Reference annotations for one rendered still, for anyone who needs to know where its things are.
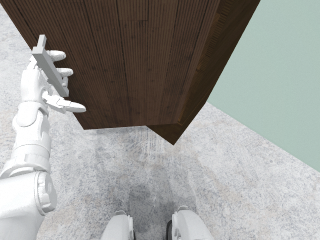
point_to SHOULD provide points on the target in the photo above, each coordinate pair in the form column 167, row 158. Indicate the robot left shin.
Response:
column 120, row 213

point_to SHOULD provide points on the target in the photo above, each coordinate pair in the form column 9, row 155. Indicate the cupboard door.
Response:
column 133, row 61

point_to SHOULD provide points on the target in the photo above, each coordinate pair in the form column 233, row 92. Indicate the handle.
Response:
column 46, row 64

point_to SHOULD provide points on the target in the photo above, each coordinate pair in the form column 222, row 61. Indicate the left robot upper arm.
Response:
column 25, row 200

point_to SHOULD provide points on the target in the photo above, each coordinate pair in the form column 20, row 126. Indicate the left robot hand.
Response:
column 34, row 83

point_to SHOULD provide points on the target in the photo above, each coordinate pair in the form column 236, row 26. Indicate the robot left forearm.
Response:
column 32, row 147

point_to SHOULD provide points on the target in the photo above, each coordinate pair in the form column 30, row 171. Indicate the robot left thigh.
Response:
column 120, row 227

